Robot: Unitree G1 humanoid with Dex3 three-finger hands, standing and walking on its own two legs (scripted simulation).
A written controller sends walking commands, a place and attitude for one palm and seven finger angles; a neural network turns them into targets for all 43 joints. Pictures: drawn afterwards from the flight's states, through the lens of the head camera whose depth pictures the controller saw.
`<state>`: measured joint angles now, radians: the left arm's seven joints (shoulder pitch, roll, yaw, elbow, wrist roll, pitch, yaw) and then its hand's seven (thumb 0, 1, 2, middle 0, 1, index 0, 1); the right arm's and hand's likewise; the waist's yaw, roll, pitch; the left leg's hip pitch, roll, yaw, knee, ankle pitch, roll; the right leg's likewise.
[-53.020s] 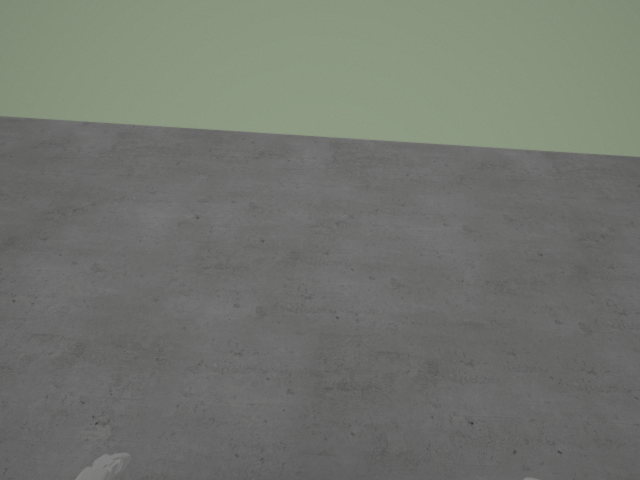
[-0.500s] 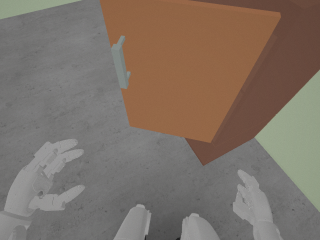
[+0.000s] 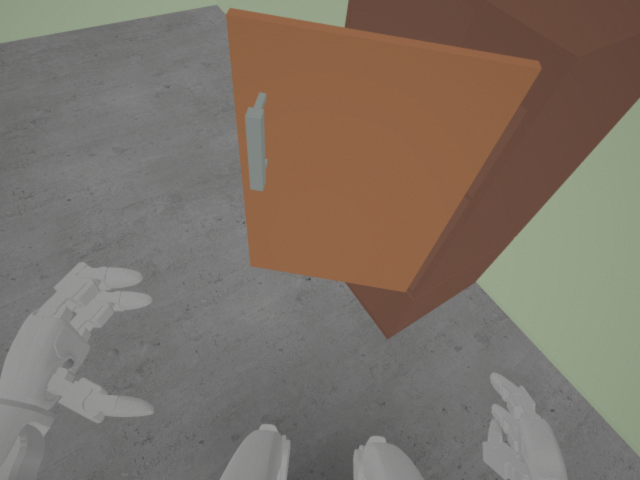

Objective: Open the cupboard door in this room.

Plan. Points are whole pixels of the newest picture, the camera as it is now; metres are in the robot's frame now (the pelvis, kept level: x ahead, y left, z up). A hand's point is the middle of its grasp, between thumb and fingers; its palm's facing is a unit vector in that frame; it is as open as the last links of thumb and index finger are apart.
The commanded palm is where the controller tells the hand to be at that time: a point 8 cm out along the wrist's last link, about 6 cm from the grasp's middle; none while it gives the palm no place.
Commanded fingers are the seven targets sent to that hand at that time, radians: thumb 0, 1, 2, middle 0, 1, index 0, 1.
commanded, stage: raise the hand with hooked fingers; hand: left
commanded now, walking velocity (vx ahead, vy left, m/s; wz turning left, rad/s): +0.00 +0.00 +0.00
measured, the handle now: (259, 143) +0.57 +0.13 +0.06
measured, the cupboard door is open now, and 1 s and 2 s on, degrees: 49 49 49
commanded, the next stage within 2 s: move the hooked fingers beside the handle in 0.92 s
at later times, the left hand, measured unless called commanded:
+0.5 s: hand (96, 288) +0.30 +0.27 +0.07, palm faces -0.07 -1.00 -0.06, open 13.9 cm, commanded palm +0.28 +0.31 +0.07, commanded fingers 0.00 -0.50 0.30 -0.30 -1.20 -0.30 -1.20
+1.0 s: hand (130, 292) +0.30 +0.24 +0.06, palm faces -0.06 -1.00 -0.04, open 13.9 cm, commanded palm +0.28 +0.28 +0.07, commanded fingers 0.00 -0.50 0.30 -0.30 -1.20 -0.30 -1.20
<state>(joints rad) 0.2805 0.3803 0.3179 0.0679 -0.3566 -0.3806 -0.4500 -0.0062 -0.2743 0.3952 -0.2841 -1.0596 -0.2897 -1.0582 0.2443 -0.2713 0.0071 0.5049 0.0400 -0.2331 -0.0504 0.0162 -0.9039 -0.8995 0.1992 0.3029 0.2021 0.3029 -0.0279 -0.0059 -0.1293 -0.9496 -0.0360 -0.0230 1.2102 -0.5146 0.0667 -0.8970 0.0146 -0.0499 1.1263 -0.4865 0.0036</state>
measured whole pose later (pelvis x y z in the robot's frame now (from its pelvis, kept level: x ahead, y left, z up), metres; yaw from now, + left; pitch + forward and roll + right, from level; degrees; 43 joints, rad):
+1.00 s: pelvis +0.02 -0.03 +0.01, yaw +0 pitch +17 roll -3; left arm 0.03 0.44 0.43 0.38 -0.40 -0.31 -0.58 -0.02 -0.50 0.30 -0.30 -1.20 -0.30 -1.20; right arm 0.27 -0.28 0.03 0.50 0.04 -0.17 -0.06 0.01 -0.90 -0.90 0.20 0.30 0.20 0.30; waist -0.02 0.02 -0.15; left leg -0.93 0.00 -0.05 1.17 -0.53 0.02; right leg -0.89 0.05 -0.07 1.10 -0.50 -0.03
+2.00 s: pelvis +0.02 -0.02 +0.01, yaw -1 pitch +20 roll -3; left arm -0.44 0.45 0.36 0.76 -0.25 -0.36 -0.45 -0.02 -0.50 0.30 -0.30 -1.20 -0.30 -1.20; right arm 0.30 -0.28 0.03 0.57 0.03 -0.04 -0.04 0.01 -0.90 -0.90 0.20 0.30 0.20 0.30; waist -0.07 0.01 -0.14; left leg -0.98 -0.01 -0.02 1.16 -0.52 0.04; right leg -0.95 0.04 -0.04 1.10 -0.49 -0.01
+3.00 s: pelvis +0.01 -0.01 -0.01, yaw -3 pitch +24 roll -5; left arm -0.78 0.59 0.43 1.07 -0.15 -0.40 -0.44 -0.02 -0.50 0.30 -0.30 -1.20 -0.30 -1.20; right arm 0.36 -0.28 0.05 0.60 0.01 0.07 -0.02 0.01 -0.90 -0.90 0.20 0.30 0.20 0.30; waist -0.15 0.02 -0.13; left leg -1.13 0.01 -0.02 1.24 -0.53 0.05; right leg -1.08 0.06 -0.05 1.14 -0.48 0.00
